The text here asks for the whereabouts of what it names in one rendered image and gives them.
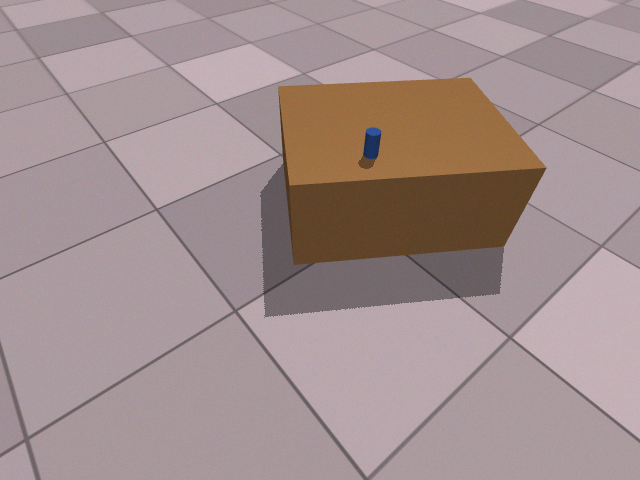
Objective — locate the can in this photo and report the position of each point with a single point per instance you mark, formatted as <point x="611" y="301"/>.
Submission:
<point x="372" y="142"/>

